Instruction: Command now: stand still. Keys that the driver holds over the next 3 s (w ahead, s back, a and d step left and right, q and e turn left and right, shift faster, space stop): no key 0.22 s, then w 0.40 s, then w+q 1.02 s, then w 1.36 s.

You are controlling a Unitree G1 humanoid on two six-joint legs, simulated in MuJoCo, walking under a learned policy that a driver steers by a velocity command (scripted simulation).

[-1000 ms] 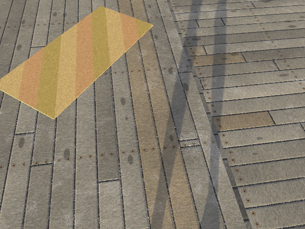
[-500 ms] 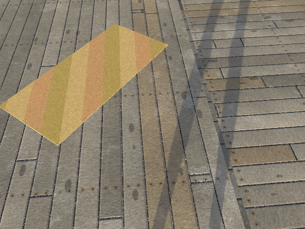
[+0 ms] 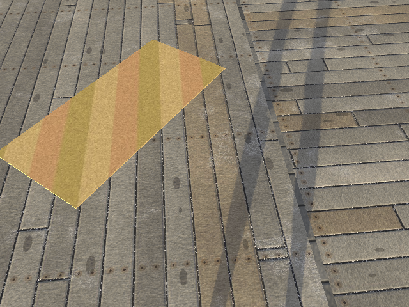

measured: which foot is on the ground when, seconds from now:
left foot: down 0.00-0.90, up 0.92-1.00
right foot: down 0.00-0.52, up 0.54-0.86, down 0.88-1.00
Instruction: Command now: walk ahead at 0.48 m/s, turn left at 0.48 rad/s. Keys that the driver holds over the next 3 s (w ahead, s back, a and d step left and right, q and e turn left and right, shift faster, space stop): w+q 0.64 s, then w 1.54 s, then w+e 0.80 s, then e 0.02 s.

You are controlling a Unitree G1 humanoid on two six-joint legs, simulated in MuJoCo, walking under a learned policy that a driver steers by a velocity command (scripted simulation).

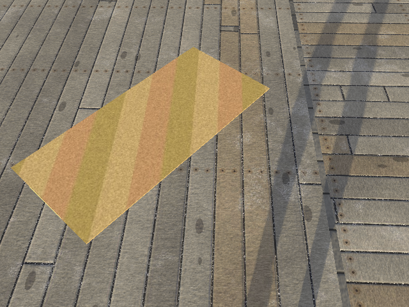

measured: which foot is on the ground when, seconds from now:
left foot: up 0.00-0.38, down 0.40-0.94, up 0.96-1.00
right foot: down 0.00-0.42, up 0.44-0.90, down 0.92-1.00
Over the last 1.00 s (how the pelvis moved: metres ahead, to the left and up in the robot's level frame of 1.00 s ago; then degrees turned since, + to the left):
0.27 -0.02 -0.01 10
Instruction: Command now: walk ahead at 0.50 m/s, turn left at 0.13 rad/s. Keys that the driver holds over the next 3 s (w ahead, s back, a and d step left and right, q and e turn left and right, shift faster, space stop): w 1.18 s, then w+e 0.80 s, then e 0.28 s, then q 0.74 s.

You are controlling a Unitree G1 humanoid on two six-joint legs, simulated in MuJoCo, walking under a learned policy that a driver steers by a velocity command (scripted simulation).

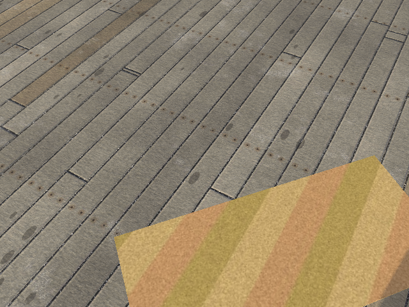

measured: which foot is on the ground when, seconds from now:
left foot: up 0.00-0.44, down 0.46-1.00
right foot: down 0.00-0.46, up 0.48-0.96, down 0.98-1.00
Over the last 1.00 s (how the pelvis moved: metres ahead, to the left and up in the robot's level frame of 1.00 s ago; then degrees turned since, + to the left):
0.56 0.15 0.00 28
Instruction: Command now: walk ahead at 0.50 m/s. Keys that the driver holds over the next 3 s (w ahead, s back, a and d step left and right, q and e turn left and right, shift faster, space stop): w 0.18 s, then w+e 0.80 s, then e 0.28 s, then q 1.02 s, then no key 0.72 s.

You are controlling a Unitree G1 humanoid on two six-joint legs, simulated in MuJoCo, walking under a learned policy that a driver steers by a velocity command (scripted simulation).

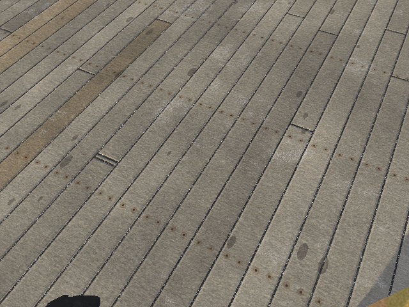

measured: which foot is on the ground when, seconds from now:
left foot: down 0.00-0.00, up 0.02-0.48, down 0.50-1.00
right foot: down 0.00-0.52, up 0.54-1.00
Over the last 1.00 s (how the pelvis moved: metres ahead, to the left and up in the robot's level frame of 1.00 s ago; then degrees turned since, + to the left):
0.56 0.00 0.00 0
